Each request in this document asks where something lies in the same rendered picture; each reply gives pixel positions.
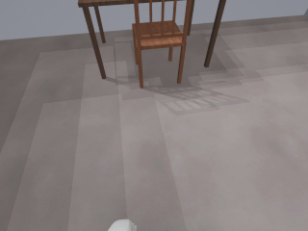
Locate chair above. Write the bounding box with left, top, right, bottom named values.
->
left=132, top=0, right=192, bottom=89

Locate robot left thigh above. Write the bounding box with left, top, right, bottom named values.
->
left=108, top=219, right=137, bottom=231

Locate table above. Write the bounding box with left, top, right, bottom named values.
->
left=77, top=0, right=226, bottom=79

